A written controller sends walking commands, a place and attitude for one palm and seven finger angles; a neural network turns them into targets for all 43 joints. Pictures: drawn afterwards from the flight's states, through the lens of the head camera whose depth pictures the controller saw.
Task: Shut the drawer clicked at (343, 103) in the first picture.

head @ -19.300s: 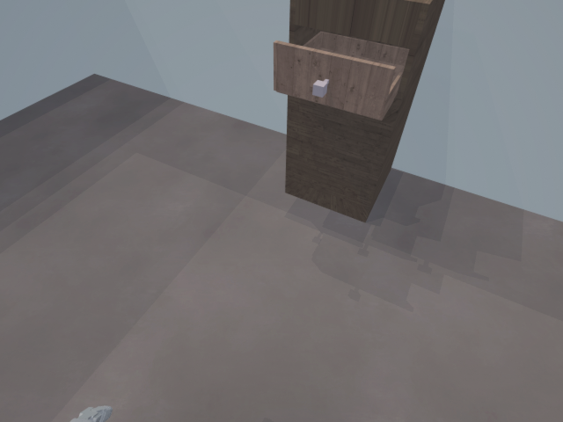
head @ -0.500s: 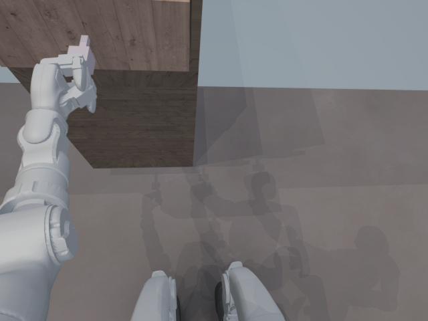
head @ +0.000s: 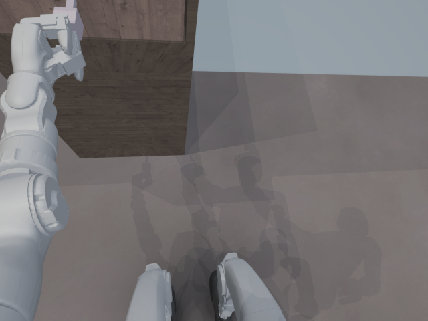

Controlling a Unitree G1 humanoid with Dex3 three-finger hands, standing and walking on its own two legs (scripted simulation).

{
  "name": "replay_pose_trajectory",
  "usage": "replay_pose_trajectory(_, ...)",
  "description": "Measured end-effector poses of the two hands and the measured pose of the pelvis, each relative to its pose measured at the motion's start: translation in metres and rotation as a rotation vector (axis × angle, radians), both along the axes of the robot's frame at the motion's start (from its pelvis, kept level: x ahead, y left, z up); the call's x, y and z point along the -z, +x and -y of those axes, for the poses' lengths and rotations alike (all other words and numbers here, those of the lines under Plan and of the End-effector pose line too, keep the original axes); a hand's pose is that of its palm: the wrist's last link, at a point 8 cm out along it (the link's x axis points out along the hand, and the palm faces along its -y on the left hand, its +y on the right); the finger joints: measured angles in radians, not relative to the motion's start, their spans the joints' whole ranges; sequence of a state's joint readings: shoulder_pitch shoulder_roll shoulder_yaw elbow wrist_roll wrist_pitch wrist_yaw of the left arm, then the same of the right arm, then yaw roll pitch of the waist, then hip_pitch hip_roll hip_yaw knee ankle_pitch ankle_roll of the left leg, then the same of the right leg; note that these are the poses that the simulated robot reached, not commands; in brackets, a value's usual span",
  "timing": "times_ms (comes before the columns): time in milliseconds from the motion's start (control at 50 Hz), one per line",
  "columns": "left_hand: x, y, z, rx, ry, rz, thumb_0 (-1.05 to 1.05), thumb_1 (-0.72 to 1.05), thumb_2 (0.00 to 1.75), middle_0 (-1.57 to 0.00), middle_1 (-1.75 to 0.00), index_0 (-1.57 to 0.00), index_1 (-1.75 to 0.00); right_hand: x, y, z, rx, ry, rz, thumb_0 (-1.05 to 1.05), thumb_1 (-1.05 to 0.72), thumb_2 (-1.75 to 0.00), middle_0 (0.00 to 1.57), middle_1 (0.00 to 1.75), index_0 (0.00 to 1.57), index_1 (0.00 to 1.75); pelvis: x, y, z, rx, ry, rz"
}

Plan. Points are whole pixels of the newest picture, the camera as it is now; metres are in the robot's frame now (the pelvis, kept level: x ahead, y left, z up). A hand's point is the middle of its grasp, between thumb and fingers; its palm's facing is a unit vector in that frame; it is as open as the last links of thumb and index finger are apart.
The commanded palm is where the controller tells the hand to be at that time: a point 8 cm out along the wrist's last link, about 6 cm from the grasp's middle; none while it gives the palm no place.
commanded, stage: push the drawer shut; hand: left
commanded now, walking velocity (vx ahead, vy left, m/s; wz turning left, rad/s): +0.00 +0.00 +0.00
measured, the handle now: (69, 15) +0.64 +0.19 +0.07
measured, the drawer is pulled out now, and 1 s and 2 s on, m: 0.00 0.00 0.00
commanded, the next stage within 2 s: pull the fist back off the drawer in 0.32 s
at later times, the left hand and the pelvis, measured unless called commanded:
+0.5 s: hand (77, 51) +0.56 +0.17 +0.07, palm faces -0.01 -1.00 -0.05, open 3.4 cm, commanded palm +0.59 +0.18 +0.07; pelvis -0.03 -0.01 -0.01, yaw +0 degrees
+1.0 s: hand (77, 54) +0.56 +0.17 +0.07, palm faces -0.03 -1.00 -0.01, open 3.3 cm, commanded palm +0.53 +0.20 +0.07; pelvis -0.02 +0.00 -0.01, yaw -1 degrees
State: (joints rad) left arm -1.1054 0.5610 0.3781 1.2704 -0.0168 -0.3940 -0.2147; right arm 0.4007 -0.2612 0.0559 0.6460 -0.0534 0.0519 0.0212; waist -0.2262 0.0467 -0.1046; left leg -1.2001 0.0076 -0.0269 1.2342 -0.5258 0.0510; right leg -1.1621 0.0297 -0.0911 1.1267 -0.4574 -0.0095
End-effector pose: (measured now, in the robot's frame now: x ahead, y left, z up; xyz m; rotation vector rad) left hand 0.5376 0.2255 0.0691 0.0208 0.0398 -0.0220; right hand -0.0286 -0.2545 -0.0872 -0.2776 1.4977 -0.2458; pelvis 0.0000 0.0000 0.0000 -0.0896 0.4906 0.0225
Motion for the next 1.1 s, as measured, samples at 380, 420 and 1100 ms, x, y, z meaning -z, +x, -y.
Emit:
replay_pose_trajectory(380, -0.007, 0.001, 0.002, -0.020, 0.022, -0.001, 0.09, 0.72, 0.99, -1.40, -1.60, -1.39, -1.60, 0.000, -0.030, 0.009, -0.019, -0.046, 0.017, 0.00, -0.91, -0.90, 0.20, 0.30, 0.20, 0.30, 0.011, -0.025, 0.006, -0.016, -0.013, -0.016)
replay_pose_trajectory(420, -0.007, 0.001, 0.002, -0.021, 0.025, -0.003, 0.09, 0.72, 0.99, -1.40, -1.60, -1.39, -1.60, 0.000, -0.033, 0.009, -0.018, -0.050, 0.021, 0.00, -0.91, -0.90, 0.20, 0.30, 0.20, 0.30, 0.012, -0.027, 0.007, -0.014, -0.014, -0.018)
replay_pose_trajectory(1100, 0.000, -0.003, 0.000, -0.005, -0.014, -0.004, 0.03, 0.83, 0.89, -1.40, -1.60, -1.39, -1.60, -0.004, -0.005, -0.008, 0.018, 0.015, 0.052, 0.00, -0.91, -0.90, 0.20, 0.30, 0.20, 0.30, -0.002, -0.005, -0.005, 0.025, -0.001, 0.003)
